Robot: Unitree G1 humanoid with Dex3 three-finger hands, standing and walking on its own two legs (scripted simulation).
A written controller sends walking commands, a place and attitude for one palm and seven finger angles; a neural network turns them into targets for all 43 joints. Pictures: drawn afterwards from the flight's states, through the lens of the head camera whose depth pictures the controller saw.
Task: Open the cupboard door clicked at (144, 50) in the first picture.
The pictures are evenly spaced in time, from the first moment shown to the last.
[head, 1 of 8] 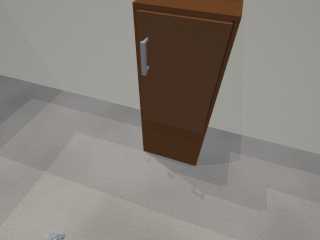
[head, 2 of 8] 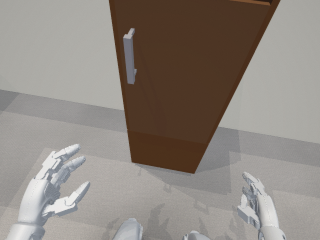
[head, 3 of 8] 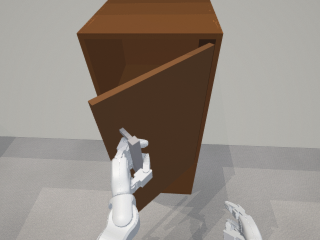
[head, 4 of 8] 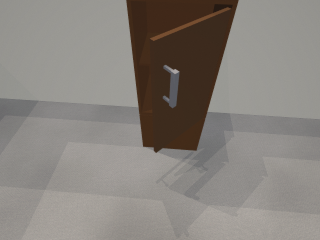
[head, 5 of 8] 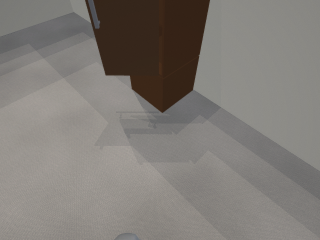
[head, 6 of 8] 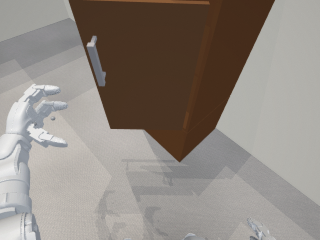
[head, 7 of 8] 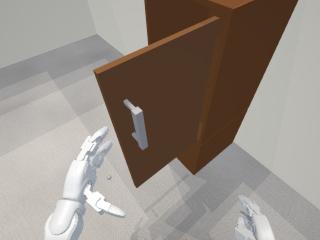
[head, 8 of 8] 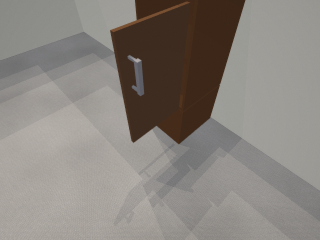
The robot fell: no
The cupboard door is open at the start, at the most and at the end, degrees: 0 92 91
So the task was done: yes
